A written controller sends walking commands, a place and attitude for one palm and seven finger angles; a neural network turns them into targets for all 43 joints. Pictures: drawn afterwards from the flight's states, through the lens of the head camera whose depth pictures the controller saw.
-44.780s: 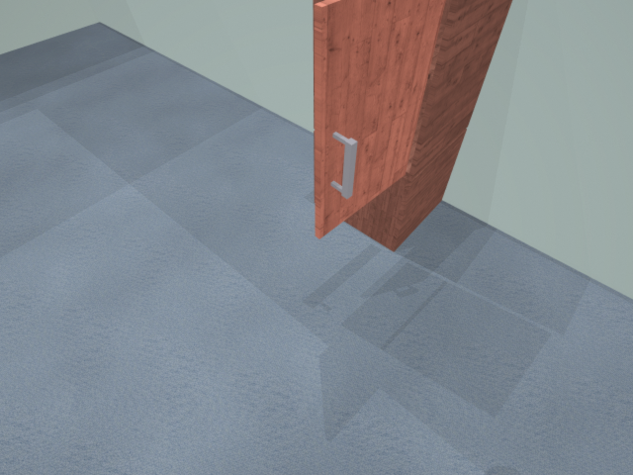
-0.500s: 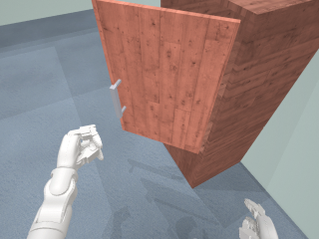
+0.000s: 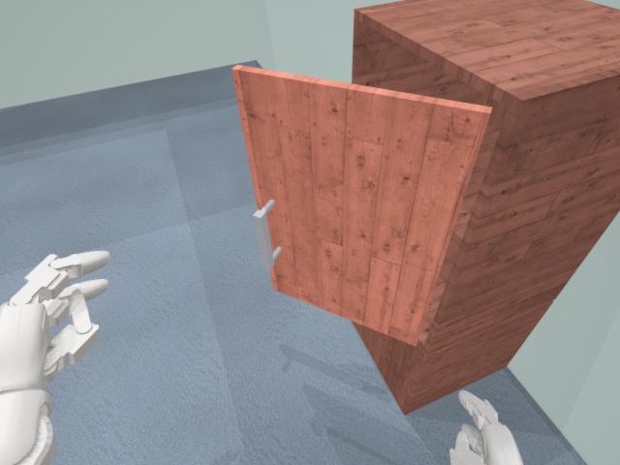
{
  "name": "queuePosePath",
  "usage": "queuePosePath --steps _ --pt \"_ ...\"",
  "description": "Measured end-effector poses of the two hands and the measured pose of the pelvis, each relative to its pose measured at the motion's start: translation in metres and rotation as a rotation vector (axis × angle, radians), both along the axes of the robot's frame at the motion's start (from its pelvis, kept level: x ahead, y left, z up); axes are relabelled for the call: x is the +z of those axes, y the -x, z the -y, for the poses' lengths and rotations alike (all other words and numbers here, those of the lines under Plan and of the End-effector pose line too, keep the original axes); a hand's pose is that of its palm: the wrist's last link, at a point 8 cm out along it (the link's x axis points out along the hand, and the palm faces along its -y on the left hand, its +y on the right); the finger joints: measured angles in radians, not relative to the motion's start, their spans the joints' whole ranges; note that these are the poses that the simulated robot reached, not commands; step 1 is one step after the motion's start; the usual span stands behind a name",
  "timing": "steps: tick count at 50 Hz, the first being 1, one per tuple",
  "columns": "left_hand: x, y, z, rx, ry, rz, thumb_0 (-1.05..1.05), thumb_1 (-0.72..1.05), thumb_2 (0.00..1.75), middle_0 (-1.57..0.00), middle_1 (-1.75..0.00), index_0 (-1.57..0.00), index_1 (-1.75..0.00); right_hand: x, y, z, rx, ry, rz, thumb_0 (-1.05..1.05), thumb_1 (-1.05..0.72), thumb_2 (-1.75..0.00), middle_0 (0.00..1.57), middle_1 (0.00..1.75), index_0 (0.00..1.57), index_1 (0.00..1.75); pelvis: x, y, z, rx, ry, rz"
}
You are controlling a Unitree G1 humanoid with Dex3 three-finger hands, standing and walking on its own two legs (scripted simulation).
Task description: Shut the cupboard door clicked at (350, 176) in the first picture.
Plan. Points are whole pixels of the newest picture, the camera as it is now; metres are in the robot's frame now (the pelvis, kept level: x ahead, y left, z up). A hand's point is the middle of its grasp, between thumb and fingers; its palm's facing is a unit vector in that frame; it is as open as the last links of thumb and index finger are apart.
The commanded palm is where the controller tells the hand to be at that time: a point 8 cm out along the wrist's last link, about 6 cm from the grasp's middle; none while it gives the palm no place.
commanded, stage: draw the hand back to the body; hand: left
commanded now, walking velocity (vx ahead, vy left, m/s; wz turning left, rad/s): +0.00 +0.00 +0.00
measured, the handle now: (269, 235) +0.58 +0.17 -0.09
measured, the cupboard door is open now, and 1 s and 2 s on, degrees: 41 41 41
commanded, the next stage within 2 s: step back with the hand held close in 0.46 s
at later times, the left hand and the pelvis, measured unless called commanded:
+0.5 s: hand (66, 340) +0.18 +0.26 +0.16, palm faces +0.46 -0.79 -0.41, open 7.4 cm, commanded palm +0.13 +0.29 +0.18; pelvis -0.01 -0.01 +0.00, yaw -1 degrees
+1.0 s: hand (22, 359) +0.16 +0.28 +0.17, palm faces +0.39 -0.76 -0.51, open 7.4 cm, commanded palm +0.10 +0.32 +0.18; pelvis -0.05 +0.02 -0.01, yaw -2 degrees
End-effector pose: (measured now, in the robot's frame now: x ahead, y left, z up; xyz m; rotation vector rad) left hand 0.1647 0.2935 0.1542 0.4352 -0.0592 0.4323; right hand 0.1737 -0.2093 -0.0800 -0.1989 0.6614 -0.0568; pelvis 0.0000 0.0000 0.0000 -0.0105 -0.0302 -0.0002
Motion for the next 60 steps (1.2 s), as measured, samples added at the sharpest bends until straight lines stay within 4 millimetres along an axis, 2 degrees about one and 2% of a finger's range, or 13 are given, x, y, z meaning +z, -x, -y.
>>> queuePosePath --steps 5,8,13,17,23,29,35,40,43,47,52,55,60 --pt "0.029 0.020 -0.008 0.037 -0.089 0.069 0.02 0.89 0.90 -0.41 -0.53 -0.42 -0.53 0.000 0.000 0.006 -0.002 0.005 0.014 0.01 -0.91 -0.90 0.20 0.30 0.20 0.30 0.001 0.001 0.001 -0.002 0.000 0.009" --pt "0.038 0.029 -0.012 0.055 -0.119 0.093 0.01 0.89 0.90 -0.34 -0.45 -0.34 -0.45 0.001 0.001 0.008 -0.007 0.004 0.022 0.01 -0.91 -0.90 0.20 0.30 0.20 0.30 0.001 0.002 0.001 -0.003 -0.001 0.016" --pt "0.023 0.031 -0.012 0.073 -0.069 0.061 0.01 0.89 0.90 -0.26 -0.36 -0.26 -0.36 -0.001 0.009 0.012 -0.014 0.009 0.011 0.01 -0.91 -0.90 0.20 0.30 0.20 0.30 0.002 0.009 0.002 -0.004 -0.004 0.024" --pt "0.010 0.028 -0.005 0.053 -0.028 0.035 0.01 0.89 0.90 -0.23 -0.33 -0.23 -0.33 0.000 0.017 0.016 -0.023 0.023 0.002 0.01 -0.91 -0.90 0.20 0.30 0.20 0.30 0.002 0.013 0.004 -0.008 -0.006 0.024" --pt "0.021 0.028 0.003 0.004 -0.055 0.083 0.02 0.89 0.90 -0.21 -0.31 -0.22 -0.31 0.003 0.025 0.019 -0.044 0.029 0.022 0.01 -0.91 -0.90 0.20 0.30 0.20 0.30 0.002 0.014 0.005 -0.013 -0.004 0.036" --pt "0.033 0.029 -0.002 0.006 -0.096 0.114 0.01 0.89 0.90 -0.21 -0.30 -0.21 -0.31 0.002 0.028 0.018 -0.055 0.011 0.033 0.01 -0.91 -0.90 0.20 0.30 0.20 0.30 0.002 0.017 0.005 -0.019 -0.005 0.043" --pt "0.029 0.026 -0.010 0.002 -0.124 0.091 0.01 0.89 0.90 -0.21 -0.30 -0.21 -0.30 -0.002 0.034 0.022 -0.066 0.016 -0.006 0.01 -0.91 -0.90 0.21 0.30 0.20 0.30 0.001 0.025 0.001 -0.021 0.005 -0.009" --pt "0.015 0.024 -0.010 -0.055 -0.124 0.026 0.01 0.89 0.90 -0.21 -0.30 -0.21 -0.30 -0.003 0.046 0.028 -0.119 0.047 -0.051 0.01 -0.91 -0.90 0.21 0.30 0.20 0.30 0.000 0.031 -0.009 -0.029 -0.002 -0.041" --pt "0.015 0.027 -0.013 -0.086 -0.139 0.016 0.01 0.89 0.90 -0.21 -0.30 -0.21 -0.30 -0.001 0.054 0.029 -0.150 0.066 -0.064 0.01 -0.91 -0.90 0.20 0.30 0.20 0.30 -0.002 0.036 -0.014 -0.031 -0.008 -0.045" --pt "0.025 0.036 -0.021 -0.102 -0.180 0.058 0.02 0.89 0.90 -0.21 -0.30 -0.22 -0.31 0.004 0.063 0.025 -0.166 0.081 -0.059 0.01 -0.91 -0.90 0.20 0.30 0.20 0.30 -0.004 0.045 -0.019 -0.033 -0.009 -0.038" --pt "0.036 0.058 -0.030 -0.084 -0.212 0.136 0.01 0.89 0.90 -0.21 -0.30 -0.22 -0.31 0.009 0.074 0.016 -0.152 0.076 -0.018 0.01 -0.91 -0.90 0.20 0.30 0.20 0.30 -0.008 0.060 -0.022 -0.032 -0.009 -0.024" --pt "0.032 0.072 -0.033 -0.056 -0.207 0.162 0.01 0.89 0.90 -0.21 -0.30 -0.21 -0.30 0.007 0.082 0.012 -0.137 0.064 0.005 0.01 -0.91 -0.90 0.20 0.30 0.20 0.30 -0.013 0.070 -0.021 -0.033 -0.014 -0.019" --pt "0.013 0.091 -0.031 -0.012 -0.159 0.162 0.01 0.89 0.90 -0.21 -0.30 -0.21 -0.30 -0.002 0.102 0.011 -0.111 0.057 -0.003 0.01 -0.91 -0.90 0.21 0.30 0.20 0.30 -0.019 0.088 -0.016 -0.025 -0.011 -0.008"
